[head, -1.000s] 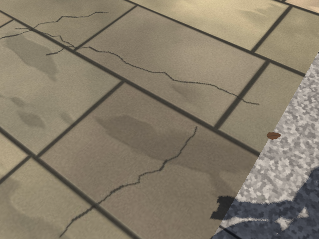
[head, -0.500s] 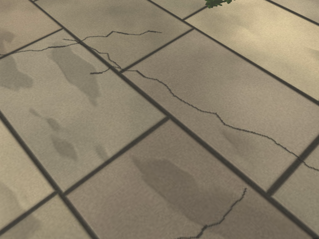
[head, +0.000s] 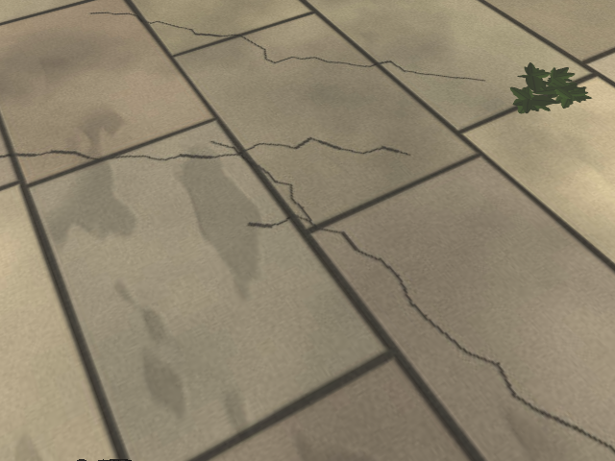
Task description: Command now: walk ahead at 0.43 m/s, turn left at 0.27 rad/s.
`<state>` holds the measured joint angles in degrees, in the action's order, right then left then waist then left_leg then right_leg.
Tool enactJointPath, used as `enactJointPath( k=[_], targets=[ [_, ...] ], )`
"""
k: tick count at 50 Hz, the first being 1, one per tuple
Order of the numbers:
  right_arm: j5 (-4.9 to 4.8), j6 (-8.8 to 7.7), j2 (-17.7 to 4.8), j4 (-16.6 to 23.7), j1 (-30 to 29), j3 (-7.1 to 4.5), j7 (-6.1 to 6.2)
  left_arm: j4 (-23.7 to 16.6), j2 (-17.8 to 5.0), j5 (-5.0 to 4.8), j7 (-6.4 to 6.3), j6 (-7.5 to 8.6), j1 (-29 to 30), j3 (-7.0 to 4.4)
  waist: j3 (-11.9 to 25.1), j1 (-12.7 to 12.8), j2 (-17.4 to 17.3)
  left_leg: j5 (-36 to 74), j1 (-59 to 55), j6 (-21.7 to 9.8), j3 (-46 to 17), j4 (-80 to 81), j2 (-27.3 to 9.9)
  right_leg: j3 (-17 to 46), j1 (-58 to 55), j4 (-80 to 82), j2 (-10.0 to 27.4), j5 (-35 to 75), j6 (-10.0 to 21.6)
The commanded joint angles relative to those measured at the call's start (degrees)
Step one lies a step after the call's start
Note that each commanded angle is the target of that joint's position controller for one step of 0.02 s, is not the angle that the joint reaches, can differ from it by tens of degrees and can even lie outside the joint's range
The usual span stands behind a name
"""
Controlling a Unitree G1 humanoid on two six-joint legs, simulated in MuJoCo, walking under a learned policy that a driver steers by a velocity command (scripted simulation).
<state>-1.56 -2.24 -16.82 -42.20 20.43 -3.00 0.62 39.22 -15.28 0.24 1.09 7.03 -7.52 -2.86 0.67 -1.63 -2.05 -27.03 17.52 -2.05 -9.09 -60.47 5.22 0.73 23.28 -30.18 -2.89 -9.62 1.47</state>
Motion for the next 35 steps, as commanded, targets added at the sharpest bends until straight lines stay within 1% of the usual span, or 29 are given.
enactJointPath(
  k=[1,2,3,4,5,6,8,10,13,14,15,16,17,18,19,20,21,22,23,24,25,26,27,28,29,30,32,33,35],
  targets=[
    [1.24,-1.38,-6.82,6.75,-6.36,-1.43,0.11,-0.50,-6.36,0.31,-0.19,-0.62,-7.79,-1.90,-0.87,4.89,4.70,4.36,25.89,1.09,0.47,-10.18,-6.16,25.43,-21.55,14.21,19.65,2.88,11.82],
    [1.60,-1.28,-6.05,6.79,-5.88,-1.57,-0.06,-0.49,-5.35,0.66,-0.18,-0.54,-6.16,-1.35,-0.93,2.84,5.47,5.08,22.30,1.53,1.13,-7.37,-7.61,20.32,-17.87,14.08,17.83,15.60,11.08],
    [1.53,-1.06,-4.86,6.37,-4.46,-1.40,-0.20,-0.06,-4.74,0.73,-0.01,-0.42,-5.40,-1.07,-0.17,1.52,6.72,4.77,19.10,2.14,2.29,-4.38,-8.02,16.17,-15.78,13.88,16.26,25.63,10.66],
    [1.52,-0.85,-3.37,5.81,-3.53,-1.03,-0.21,0.69,-4.79,0.60,0.08,-0.29,-5.20,-1.01,0.69,0.90,7.40,5.11,17.26,2.80,3.80,-1.14,-7.80,12.80,-14.69,13.73,15.26,33.55,10.81],
    [1.62,-0.70,-2.24,5.77,-3.66,-0.64,-0.11,1.37,-5.68,0.53,0.01,-0.27,-5.07,-1.17,1.36,0.65,7.82,6.47,16.01,3.42,4.90,2.62,-7.59,10.41,-14.05,13.86,14.86,38.97,11.14],
    [1.81,-0.59,-1.39,5.88,-4.28,-0.26,-0.07,1.99,-6.86,0.38,-0.19,-0.48,-4.85,-1.42,2.32,0.55,8.00,8.80,14.44,3.85,5.66,6.55,-7.63,8.51,-13.62,13.96,14.66,41.88,11.37],
    [1.82,-0.44,-0.46,5.73,-6.00,0.32,-0.25,2.97,-8.61,-0.05,-0.69,-1.38,-4.55,-1.82,4.29,1.06,8.23,16.03,9.43,3.98,7.03,14.30,-7.35,4.89,-12.35,14.12,13.50,42.55,10.64],
    [1.55,-0.30,-0.99,5.92,-8.90,0.22,-0.50,4.25,-9.11,-0.48,-1.01,-2.20,-6.06,-1.84,4.94,2.41,8.41,21.86,6.67,3.84,7.63,19.71,-6.51,3.57,-13.07,13.87,13.06,39.32,9.80],
    [1.64,-0.27,-2.15,7.09,-12.58,-0.27,-0.83,5.80,-9.23,-0.95,-1.10,-3.06,-7.55,-1.68,4.24,3.42,8.23,23.01,5.20,2.57,7.25,25.51,-5.89,4.80,-15.33,11.71,14.17,33.55,9.10],
    [1.77,-0.38,-2.40,7.26,-12.83,-0.45,-0.94,6.05,-9.25,-1.18,-1.15,-3.30,-7.19,-1.64,3.92,3.04,8.18,23.14,4.06,1.80,7.40,28.01,-5.65,5.36,-15.68,10.37,14.36,31.37,8.61],
    [1.98,-0.54,-2.49,6.96,-11.96,-0.67,-1.00,6.19,-9.05,-1.53,-1.22,-3.50,-6.37,-1.51,3.85,1.99,7.80,25.59,1.15,0.80,8.00,32.34,-5.14,5.55,-15.40,8.41,13.85,28.23,7.58],
    [2.32,-0.66,-3.20,6.34,-10.57,-1.08,-0.83,6.65,-8.22,-1.58,-1.23,-3.54,-6.99,-1.19,4.21,1.29,6.77,30.38,-3.21,-0.42,7.98,36.97,-4.94,5.52,-14.88,5.91,12.19,24.49,5.91],
    [2.85,-0.71,-6.13,6.49,-9.27,-1.78,-0.28,6.86,-6.64,-0.56,-1.22,-3.12,-8.92,-0.61,6.36,1.60,3.46,46.95,-10.38,-2.34,3.41,36.81,-9.85,4.00,-12.13,1.86,9.40,18.74,3.06],
    [3.61,-0.21,-8.71,7.26,-8.32,-2.13,0.30,7.16,-4.13,1.10,-0.90,-2.38,-13.93,0.33,11.08,3.93,-4.09,64.89,-22.02,-7.79,-4.44,31.81,-18.60,1.41,-3.87,-4.76,5.31,1.13,-0.14],
    [3.39,0.60,-4.03,6.57,-7.71,-0.96,0.39,8.15,-1.97,0.86,-1.06,-2.70,-15.64,1.28,14.79,2.99,-9.01,63.67,-23.13,-13.63,-9.44,32.31,-23.55,1.08,-1.61,-9.37,4.52,-15.82,-2.56],
    [2.75,0.97,-0.94,5.95,-7.80,0.01,0.05,7.56,-3.86,0.28,-1.21,-3.69,-12.49,0.91,13.00,2.03,-8.47,55.31,-20.24,-14.41,-11.65,34.59,-23.00,2.12,-0.28,-11.40,5.13,-22.83,-3.82],
    [2.65,1.13,-1.04,5.43,-9.01,0.16,-0.32,7.02,-4.79,-0.05,-1.52,-4.78,-10.02,0.60,10.56,2.02,-7.12,47.35,-17.23,-13.14,-11.54,36.32,-21.73,2.35,0.73,-11.72,5.55,-23.40,-4.39],
    [2.75,1.17,-2.13,5.47,-10.88,0.00,-0.59,7.25,-4.91,0.11,-1.92,-5.93,-9.23,0.41,8.58,2.57,-6.03,41.46,-13.59,-11.70,-10.73,37.74,-20.76,2.50,-0.06,-10.58,5.96,-21.21,-4.74],
    [2.72,1.26,-3.49,5.84,-14.03,-0.34,-0.67,7.71,-4.91,0.39,-2.19,-6.86,-9.88,0.33,7.06,3.96,-5.76,36.47,-8.43,-10.04,-8.91,39.05,-19.50,2.49,-3.69,-7.66,6.33,-16.80,-4.87],
    [2.75,1.48,-3.78,6.34,-17.26,-0.40,-0.62,8.59,-4.20,0.53,-2.33,-7.35,-11.30,0.47,6.23,5.76,-5.82,31.21,-3.45,-7.94,-5.90,39.62,-17.16,1.73,-9.07,-2.63,6.09,-10.34,-4.66],
    [2.69,1.65,-3.30,6.23,-18.07,-0.36,-0.65,9.38,-3.55,0.88,-2.28,-7.52,-11.88,0.68,5.64,6.34,-5.38,23.96,-0.33,-5.76,-2.89,39.76,-14.36,0.86,-13.28,1.54,5.34,-3.01,-4.44],
    [2.53,1.66,-2.61,5.44,-16.61,-0.28,-0.67,9.38,-4.23,1.41,-2.19,-7.66,-11.10,0.66,4.61,5.39,-4.65,15.14,0.97,-3.46,-0.67,39.79,-11.89,1.15,-14.42,3.30,5.64,0.05,-4.00],
    [2.54,1.73,-2.14,4.85,-15.55,-0.19,-0.62,8.95,-5.76,1.33,-2.28,-7.75,-9.82,0.44,1.81,3.87,-2.85,7.02,1.71,-1.68,0.92,39.98,-9.82,1.73,-11.96,4.50,6.60,-3.09,-2.89],
    [2.50,1.72,-2.05,4.74,-15.35,-0.23,-0.63,9.49,-7.17,0.73,-2.40,-7.69,-8.64,-0.04,-1.47,2.67,0.94,5.62,0.16,-0.71,2.64,39.57,-8.06,1.23,-7.13,3.89,5.99,-8.15,-1.62],
    [2.76,1.46,-1.89,4.25,-15.36,-0.13,-0.49,9.30,-5.67,0.55,-2.48,-7.35,-7.23,0.26,-2.17,2.91,1.41,8.51,-0.97,-0.47,2.44,38.07,-8.06,1.13,-6.37,4.48,5.97,-8.02,-1.32],
    [2.62,1.12,-1.77,3.81,-15.08,-0.23,-0.32,9.60,-5.07,0.68,-2.62,-6.97,-6.81,0.33,-1.59,2.80,2.08,13.31,-2.02,-0.81,2.73,36.55,-8.03,1.33,-6.97,4.71,6.22,-5.83,-1.59],
    [2.20,0.77,-1.69,2.94,-14.16,-0.41,0.00,10.29,-5.04,0.56,-2.71,-6.06,-6.90,0.22,1.01,2.72,3.26,25.35,-4.96,-1.35,3.99,33.01,-7.64,1.52,-8.44,4.42,6.41,-0.46,-1.99],
    [2.10,0.74,-1.50,2.45,-13.64,-0.48,0.06,10.75,-4.89,0.38,-2.67,-5.77,-7.28,0.25,2.25,2.66,3.39,28.97,-6.43,-1.54,4.41,31.90,-7.53,1.46,-8.85,4.02,6.37,1.24,-2.05],
    [1.98,0.95,-1.20,1.57,-13.26,-0.59,0.12,11.47,-4.71,0.15,-2.62,-5.72,-7.22,0.27,2.87,2.58,3.21,31.50,-7.77,-1.73,4.68,31.03,-7.47,1.25,-9.00,3.74,6.16,2.11,-2.05]
  ],
)
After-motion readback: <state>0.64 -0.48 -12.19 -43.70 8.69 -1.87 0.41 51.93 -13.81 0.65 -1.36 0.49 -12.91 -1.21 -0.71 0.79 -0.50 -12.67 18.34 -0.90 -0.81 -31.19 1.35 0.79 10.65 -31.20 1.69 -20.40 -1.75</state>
